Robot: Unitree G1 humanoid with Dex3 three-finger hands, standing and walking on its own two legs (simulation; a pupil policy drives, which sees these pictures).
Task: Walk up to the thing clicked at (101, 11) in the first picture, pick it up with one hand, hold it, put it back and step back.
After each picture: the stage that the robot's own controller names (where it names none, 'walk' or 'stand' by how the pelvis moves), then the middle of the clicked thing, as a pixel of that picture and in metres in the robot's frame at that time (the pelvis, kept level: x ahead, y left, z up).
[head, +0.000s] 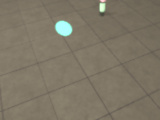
stand; (102, 7) +2.10 -0.33 -0.65
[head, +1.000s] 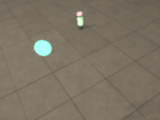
walk; (80, 21) +1.97 +0.09 -0.63
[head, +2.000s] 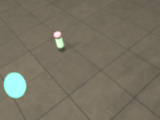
walk; (59, 42) +1.35 +0.34 -0.65
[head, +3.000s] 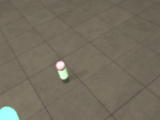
walk; (63, 73) +0.93 +0.29 -0.65
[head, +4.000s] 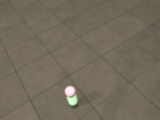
walk; (72, 98) +0.63 +0.18 -0.64
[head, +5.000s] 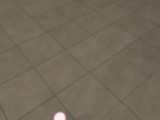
stand; out of the picture +0.43 +0.16 -0.63
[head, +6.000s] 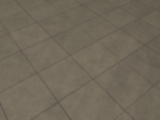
stand; out of the picture +0.40 +0.14 -0.65
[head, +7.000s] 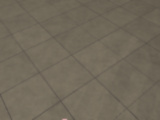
stand; out of the picture +0.42 +0.15 -0.66
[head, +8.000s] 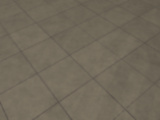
stand; out of the picture +0.40 +0.16 -0.66
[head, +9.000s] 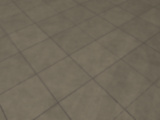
stand; out of the picture +0.39 +0.16 -0.66
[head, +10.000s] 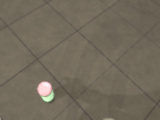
go down; (47, 93) +0.43 +0.17 -0.50
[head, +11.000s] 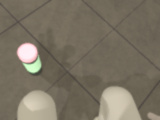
go down; (32, 62) +0.47 +0.21 -0.28
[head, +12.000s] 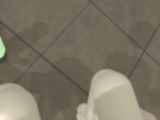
close in; out of the picture +0.46 +0.25 -0.19
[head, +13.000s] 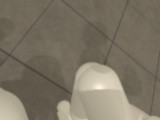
close; out of the picture +0.45 +0.28 -0.16
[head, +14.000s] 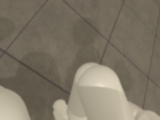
lift; out of the picture +0.43 +0.28 -0.16
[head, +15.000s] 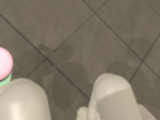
lift; out of the picture +0.33 +0.25 -0.10
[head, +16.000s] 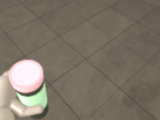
lift; (33, 95) +0.30 +0.16 +0.06
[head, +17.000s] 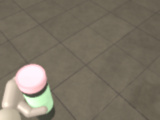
hold; (39, 98) +0.30 +0.15 +0.02
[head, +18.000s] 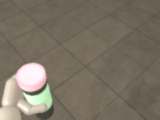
crouch; (39, 96) +0.31 +0.15 +0.02
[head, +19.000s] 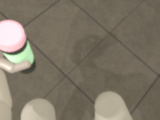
crouch; (19, 53) +0.44 +0.18 -0.05
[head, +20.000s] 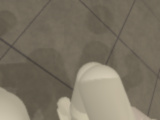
lower; out of the picture +0.43 +0.28 -0.17
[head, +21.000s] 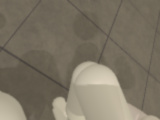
lower; out of the picture +0.44 +0.29 -0.16
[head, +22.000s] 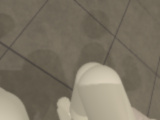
lower; out of the picture +0.42 +0.29 -0.16
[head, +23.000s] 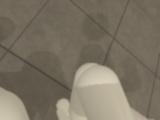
lower; out of the picture +0.42 +0.28 -0.16
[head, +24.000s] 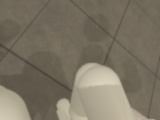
loosen; out of the picture +0.41 +0.27 -0.16
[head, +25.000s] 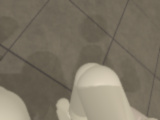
withdraw; out of the picture +0.42 +0.27 -0.16
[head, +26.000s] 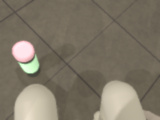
walk; (29, 62) +0.44 +0.22 -0.25
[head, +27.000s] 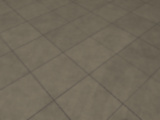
stand; out of the picture +0.36 +0.15 -0.59
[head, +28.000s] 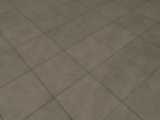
stand; out of the picture +0.38 +0.17 -0.60
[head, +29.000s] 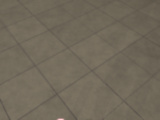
stand; out of the picture +0.39 +0.16 -0.62
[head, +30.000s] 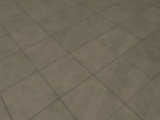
walk; out of the picture +0.40 +0.16 -0.65
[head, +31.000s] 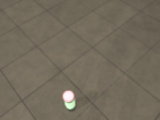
walk; (69, 102) +0.50 +0.13 -0.64
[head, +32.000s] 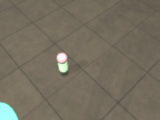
walk; (63, 65) +0.79 +0.14 -0.62
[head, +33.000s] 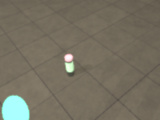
stand; (69, 66) +1.01 +0.17 -0.64
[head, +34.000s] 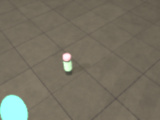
stand; (67, 65) +1.00 +0.14 -0.66
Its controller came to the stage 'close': yes
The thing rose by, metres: 0.68
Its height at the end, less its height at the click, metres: +0.00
